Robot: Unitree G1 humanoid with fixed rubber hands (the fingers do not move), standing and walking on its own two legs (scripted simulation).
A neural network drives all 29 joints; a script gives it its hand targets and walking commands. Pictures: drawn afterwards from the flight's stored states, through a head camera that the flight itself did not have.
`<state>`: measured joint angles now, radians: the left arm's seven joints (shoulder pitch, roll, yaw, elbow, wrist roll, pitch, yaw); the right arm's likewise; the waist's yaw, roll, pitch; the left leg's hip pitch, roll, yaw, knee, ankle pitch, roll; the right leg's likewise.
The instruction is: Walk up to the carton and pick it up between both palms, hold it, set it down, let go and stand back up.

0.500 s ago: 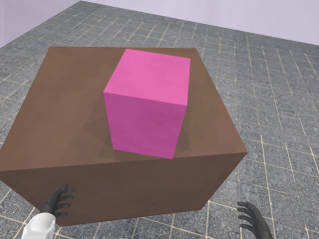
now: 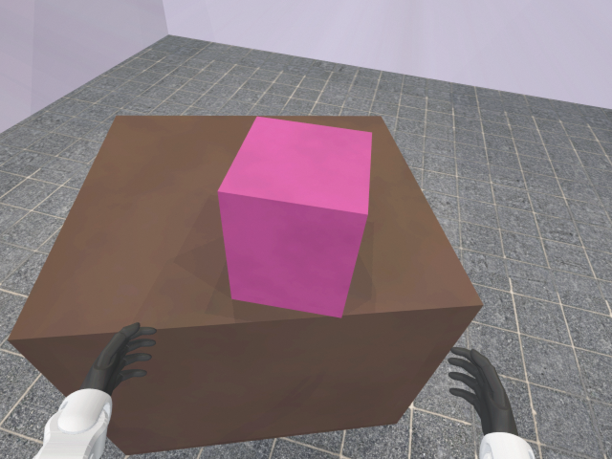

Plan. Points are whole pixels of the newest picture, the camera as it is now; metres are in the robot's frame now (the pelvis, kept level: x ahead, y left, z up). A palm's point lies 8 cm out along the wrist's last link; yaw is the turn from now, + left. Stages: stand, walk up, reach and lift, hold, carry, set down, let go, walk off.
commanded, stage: reach and lift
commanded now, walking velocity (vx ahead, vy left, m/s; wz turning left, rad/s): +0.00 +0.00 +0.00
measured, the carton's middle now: (299, 218) +0.49 +0.02 +0.03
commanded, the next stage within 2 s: none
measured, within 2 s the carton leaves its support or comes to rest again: neither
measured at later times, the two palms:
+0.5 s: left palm (109, 345) +0.24 +0.25 +0.04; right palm (454, 373) +0.21 -0.16 +0.05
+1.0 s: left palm (116, 321) +0.26 +0.25 +0.06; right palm (433, 314) +0.27 -0.15 +0.07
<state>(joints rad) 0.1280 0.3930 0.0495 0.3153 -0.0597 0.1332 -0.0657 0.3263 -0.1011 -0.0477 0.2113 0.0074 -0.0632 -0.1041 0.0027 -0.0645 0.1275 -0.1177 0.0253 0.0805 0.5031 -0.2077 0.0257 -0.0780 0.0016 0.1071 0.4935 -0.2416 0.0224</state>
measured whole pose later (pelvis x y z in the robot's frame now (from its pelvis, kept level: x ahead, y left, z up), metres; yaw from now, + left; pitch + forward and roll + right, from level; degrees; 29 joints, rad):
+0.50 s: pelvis +0.02 +0.00 +0.00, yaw +0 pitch -8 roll +0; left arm 0.16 0.39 0.05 0.05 -0.20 0.11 -0.14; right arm 0.43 0.02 0.07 -0.19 0.07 0.10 -0.27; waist 0.06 -0.06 0.13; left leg -0.11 0.02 0.08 0.46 -0.21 0.02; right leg -0.07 0.00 0.11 0.45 -0.24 0.02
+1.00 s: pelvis +0.04 +0.00 +0.01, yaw +0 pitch -6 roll +0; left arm 0.14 0.41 0.05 -0.08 -0.28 0.26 -0.12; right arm 0.21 -0.01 0.08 -0.21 0.09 0.29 -0.29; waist 0.06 -0.04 0.13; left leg -0.12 0.02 0.08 0.46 -0.23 0.02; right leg -0.07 0.00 0.11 0.44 -0.26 0.02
